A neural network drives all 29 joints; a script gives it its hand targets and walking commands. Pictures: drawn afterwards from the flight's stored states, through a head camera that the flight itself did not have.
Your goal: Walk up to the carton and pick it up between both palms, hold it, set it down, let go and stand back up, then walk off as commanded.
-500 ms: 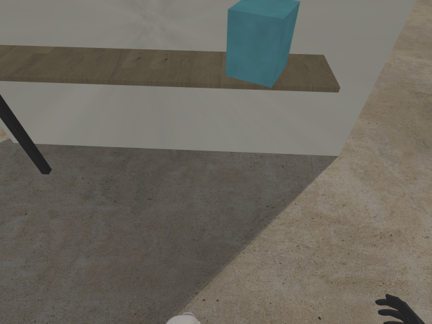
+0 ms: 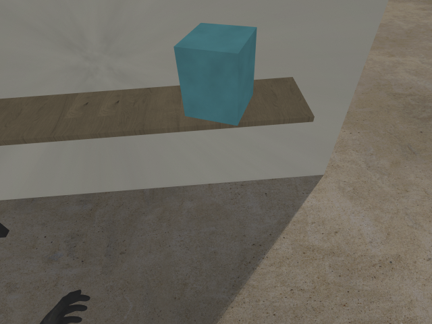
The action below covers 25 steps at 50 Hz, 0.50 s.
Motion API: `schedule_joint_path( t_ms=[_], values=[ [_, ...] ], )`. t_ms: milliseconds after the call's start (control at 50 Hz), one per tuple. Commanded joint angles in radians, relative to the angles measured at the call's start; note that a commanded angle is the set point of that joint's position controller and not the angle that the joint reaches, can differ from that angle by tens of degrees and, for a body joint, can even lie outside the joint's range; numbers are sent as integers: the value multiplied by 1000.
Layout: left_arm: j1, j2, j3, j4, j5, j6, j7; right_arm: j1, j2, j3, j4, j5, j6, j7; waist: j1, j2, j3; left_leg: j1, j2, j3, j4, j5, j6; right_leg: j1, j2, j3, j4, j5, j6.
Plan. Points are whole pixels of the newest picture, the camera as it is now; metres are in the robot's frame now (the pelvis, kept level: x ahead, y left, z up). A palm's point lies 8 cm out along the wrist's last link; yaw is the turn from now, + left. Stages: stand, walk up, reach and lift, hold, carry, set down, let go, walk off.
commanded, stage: walk up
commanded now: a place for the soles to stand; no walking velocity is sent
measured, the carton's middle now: (219, 74) +0.89 +0.01 +0.04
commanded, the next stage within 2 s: none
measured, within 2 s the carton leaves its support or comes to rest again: neither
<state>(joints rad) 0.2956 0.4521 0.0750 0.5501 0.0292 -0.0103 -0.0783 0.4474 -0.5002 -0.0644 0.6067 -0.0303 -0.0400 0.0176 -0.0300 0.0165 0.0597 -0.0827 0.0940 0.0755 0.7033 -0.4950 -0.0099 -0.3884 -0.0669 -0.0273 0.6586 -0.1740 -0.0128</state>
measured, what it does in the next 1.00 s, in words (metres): walks ahead: left foot, then right foot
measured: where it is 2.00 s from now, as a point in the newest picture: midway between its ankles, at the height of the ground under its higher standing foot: (241, 297)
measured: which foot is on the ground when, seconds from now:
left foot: up 0.00-0.36, down 0.38-0.82, up 0.84-1.00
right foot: down 0.00-0.38, up 0.40-0.80, down 0.82-1.00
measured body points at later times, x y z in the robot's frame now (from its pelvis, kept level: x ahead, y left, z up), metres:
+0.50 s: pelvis +0.20 +0.02 +0.00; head +0.20 +0.04 +0.45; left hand +0.27 +0.35 -0.09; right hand +0.32 -0.30 -0.05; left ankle +0.26 +0.13 -0.71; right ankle +0.15 -0.12 -0.65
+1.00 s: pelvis +0.35 -0.05 +0.00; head +0.36 -0.06 +0.45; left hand +0.48 +0.27 -0.06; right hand +0.44 -0.38 -0.09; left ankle +0.34 +0.09 -0.66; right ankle +0.42 -0.18 -0.71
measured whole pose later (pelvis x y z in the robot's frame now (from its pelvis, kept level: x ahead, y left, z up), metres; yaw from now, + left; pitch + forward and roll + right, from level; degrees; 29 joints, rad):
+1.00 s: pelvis +0.35 -0.05 +0.00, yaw +0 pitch -6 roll +1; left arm 0.26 0.44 0.02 0.57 0.02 0.02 -0.01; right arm 0.36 -0.48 -0.03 0.61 0.02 0.00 -0.02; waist 0.01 0.03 0.13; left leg -0.37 0.01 -0.04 1.09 -0.55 0.01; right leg -0.33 -0.05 -0.03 0.71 -0.27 0.00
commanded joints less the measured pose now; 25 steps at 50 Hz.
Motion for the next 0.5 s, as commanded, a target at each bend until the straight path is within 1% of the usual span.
schedule_joint_path(
  t_ms=[0, 20, 40, 60, 80, 100, 120, 160, 180, 200, 220, 240, 260, 280, 300, 320, 340, 360, 380, 400, 420, 440, 460, 480],
  values=[
    [263, 328, 115, -57, -18, -29, 60, -70, -144, -47, -155, 29, -11, -14, 164, -241, -82, -586, -94, -164, 564, -115, 55, 443, -341, 770, -402, -391, -263],
    [227, 313, 107, -66, -26, -28, 68, -106, -162, -57, -160, 40, -9, -18, 133, -140, -61, -610, -84, -221, 638, -60, 52, 428, -319, 674, -368, -275, -259],
    [178, 289, 92, -67, -19, -26, 74, -82, -153, -55, -144, 51, -7, -20, 104, -148, -20, -605, -67, -202, 639, -42, 46, 378, -292, 577, -318, -136, -262],
    [137, 261, 77, -77, -17, -25, 80, -45, -136, -52, -113, 48, -7, -20, 75, -132, -10, -565, -38, -195, 575, -5, 48, 325, -257, 475, -303, -71, -236],
    [106, 238, 68, -77, -19, -28, 82, -19, -126, -50, -81, 40, -2, -16, 59, -147, -8, -501, -37, -182, 526, 32, 35, 260, -234, 404, -313, -38, -231],
    [79, 223, 57, -81, -14, -30, 79, -8, -120, -53, -75, 36, 6, -12, 48, -179, -21, -456, -45, -167, 509, 75, 29, 215, -211, 331, -317, 2, -226],
    [73, 224, 60, -89, -8, -34, 80, -24, -122, -53, -81, 34, 13, -6, 51, -200, -17, -431, -50, -147, 479, 94, 22, 184, -205, 307, -317, 20, -240],
    [89, 220, 56, -84, -3, -37, 79, -71, -93, -45, -101, 22, 18, 4, 64, -204, 12, -476, -33, -114, 331, 117, 13, 193, -197, 253, -346, -40, -243],
    [102, 222, 60, -86, 1, -36, 78, -105, -83, -37, -123, 16, 16, 9, 76, -206, 23, -495, -12, -97, 227, 105, 15, 226, -207, 262, -337, -44, -248],
    [110, 233, 61, -85, -1, -35, 73, -137, -83, -34, -129, 17, 12, 15, 87, -212, 33, -476, -5, -64, 164, 139, 15, 214, -201, 237, -349, -97, -243],
    [122, 238, 60, -90, 4, -34, 69, -145, -80, -34, -134, 19, 11, 18, 93, -217, 24, -441, -14, -51, 93, 171, 20, 209, -188, 222, -343, -145, -229],
    [116, 248, 57, -87, 2, -31, 64, -158, -92, -38, -133, 14, 10, 21, 90, -215, 26, -387, -34, -32, 54, 201, 24, 169, -173, 208, -343, -218, -216],
    [101, 241, 54, -97, -5, -31, 59, -145, -97, -46, -136, 13, 10, 20, 64, -194, 21, -300, -34, -41, 20, 258, 38, 92, -185, 203, -349, -282, -196],
    [74, 247, 58, -101, -6, -27, 55, -128, -109, -53, -128, 15, 8, 19, 48, -161, 30, -231, -62, -10, -17, 290, 42, 33, -170, 183, -345, -368, -179],
    [67, 250, 55, -95, -9, -23, 49, -111, -111, -58, -114, 15, 8, 18, 29, -157, 45, -175, -84, 28, -81, 305, 43, 14, -146, 133, -296, -397, -163],
    [71, 233, 49, -93, -8, -21, 46, -81, -119, -65, -107, 11, 4, 13, 19, -152, 33, -93, -101, 34, -82, 288, 51, -26, -129, 110, -242, -410, -148],
    [88, 200, 38, -80, -7, -18, 45, -23, -133, -70, -80, 4, 1, 3, -12, -94, 2, 2, -102, 19, -78, 229, 66, -53, -129, 83, -136, -366, -126],
    [107, 152, 22, -81, -7, -21, 43, 56, -168, -83, -65, 0, -9, -9, -54, 45, -56, 140, -16, -144, -148, 93, 89, -136, -98, 38, 107, -325, -93],
    [113, 126, 23, -104, -11, -20, 41, 113, -261, -107, -83, -4, -18, -28, -85, 238, -102, 184, 273, -677, -361, -110, 201, -288, 55, -53, 460, -388, -17],
    [84, 210, 53, -134, -11, -3, 57, 133, -244, -100, -87, 5, -15, -38, -98, 109, -92, 147, 350, -854, -452, -156, 295, -341, 74, 106, 572, -443, -19],
    [66, 226, 55, -124, -13, 5, 57, 98, -251, -92, -84, 10, -19, -46, -70, 60, -26, 100, 349, -775, -429, -117, 310, -362, 39, 137, 635, -409, -17],
    [65, 200, 49, -113, -12, 2, 57, 80, -250, -87, -87, 5, -23, -52, -49, 43, 0, 86, 319, -671, -381, 21, 302, -384, 7, 141, 635, -382, -20],
    [75, 201, 48, -98, -9, 2, 55, 48, -237, -80, -96, 7, -24, -52, -26, 61, 8, 32, 281, -571, -360, 128, 280, -344, -8, 155, 595, -349, -15],
    [103, 191, 49, -83, -6, 1, 51, 19, -228, -74, -107, 11, -30, -54, -8, 101, -12, -10, 241, -486, -348, 199, 256, -287, -25, 157, 541, -314, -12]
  ],
)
